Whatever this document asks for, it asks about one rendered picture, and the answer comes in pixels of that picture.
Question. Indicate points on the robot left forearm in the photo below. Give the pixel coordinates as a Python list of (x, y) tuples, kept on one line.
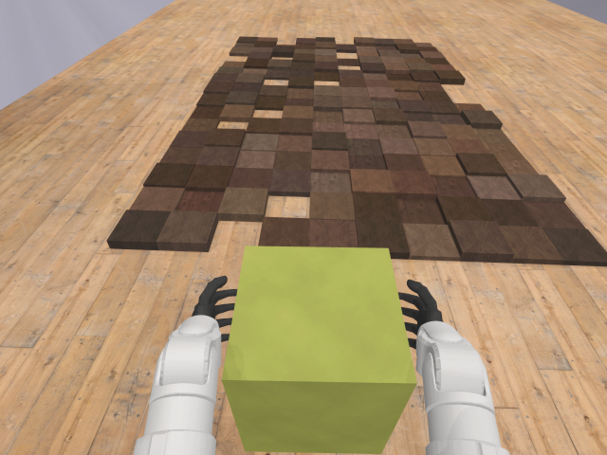
[(183, 396)]

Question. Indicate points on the robot right hand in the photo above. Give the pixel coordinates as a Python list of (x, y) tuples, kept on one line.
[(426, 305)]

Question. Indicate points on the robot right forearm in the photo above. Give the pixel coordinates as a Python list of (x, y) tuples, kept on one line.
[(458, 401)]

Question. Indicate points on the carton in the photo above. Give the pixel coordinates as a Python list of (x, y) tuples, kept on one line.
[(318, 359)]

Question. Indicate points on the robot left hand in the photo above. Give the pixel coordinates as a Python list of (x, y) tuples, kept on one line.
[(209, 297)]

